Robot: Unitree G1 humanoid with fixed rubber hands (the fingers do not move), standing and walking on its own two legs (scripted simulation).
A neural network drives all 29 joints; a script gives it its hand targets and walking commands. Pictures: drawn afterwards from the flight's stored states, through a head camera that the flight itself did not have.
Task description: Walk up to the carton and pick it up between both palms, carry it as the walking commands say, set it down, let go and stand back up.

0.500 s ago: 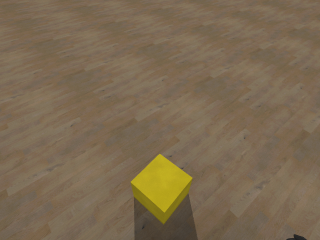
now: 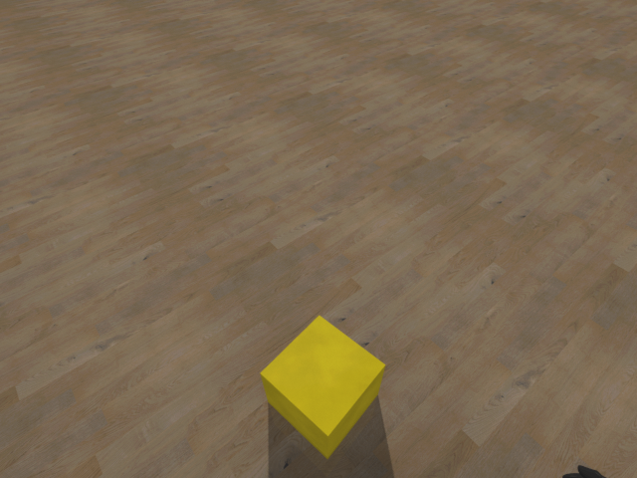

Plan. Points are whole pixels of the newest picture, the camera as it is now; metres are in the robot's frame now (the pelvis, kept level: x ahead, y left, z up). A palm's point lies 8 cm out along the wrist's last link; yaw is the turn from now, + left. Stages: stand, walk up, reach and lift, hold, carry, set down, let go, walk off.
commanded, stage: walk up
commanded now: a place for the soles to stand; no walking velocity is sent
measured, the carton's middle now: (323, 384) +0.53 +0.02 -0.64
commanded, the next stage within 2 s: none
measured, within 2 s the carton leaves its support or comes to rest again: neither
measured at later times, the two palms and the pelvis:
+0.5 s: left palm out of the picture +0.04 +0.36 -0.08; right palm out of the picture +0.14 -0.31 -0.05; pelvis +0.01 +0.03 +0.00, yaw -1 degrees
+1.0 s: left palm out of the picture +0.13 +0.53 -0.08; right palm out of the picture +0.13 -0.15 -0.02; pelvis +0.05 +0.19 +0.02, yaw -9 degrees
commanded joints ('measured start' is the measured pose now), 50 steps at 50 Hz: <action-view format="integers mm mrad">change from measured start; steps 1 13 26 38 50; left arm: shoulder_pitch -41 -67 240 211 201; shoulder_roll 197 205 409 338 287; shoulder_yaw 34 38 109 85 92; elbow -48 -47 -30 42 49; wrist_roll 23 32 18 -7 -3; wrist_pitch -14 -7 -74 18 30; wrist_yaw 14 8 129 124 103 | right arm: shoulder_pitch -53 -58 -287 -196 -126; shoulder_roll -183 -179 -199 -282 -218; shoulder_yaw -30 -28 -97 -148 -123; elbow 4 23 -151 -67 -68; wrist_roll -24 -35 -94 -85 -78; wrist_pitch -26 -20 64 71 92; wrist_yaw -22 -17 104 41 64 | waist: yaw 5 4 21 -64 -79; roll -21 -13 -121 212 200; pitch -70 -4 10 136 82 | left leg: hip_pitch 72 7 -249 92 301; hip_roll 133 103 110 277 233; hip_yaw -277 -247 -61 -278 -74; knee -153 -216 244 -571 -536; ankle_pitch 96 -92 -129 -508 -370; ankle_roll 92 59 -33 -141 -41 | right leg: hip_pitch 46 37 227 -335 -172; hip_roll -58 -62 -274 22 34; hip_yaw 83 115 381 131 -16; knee -112 -187 -225 499 119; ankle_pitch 25 -106 645 57 81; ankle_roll -62 -69 -209 -22 24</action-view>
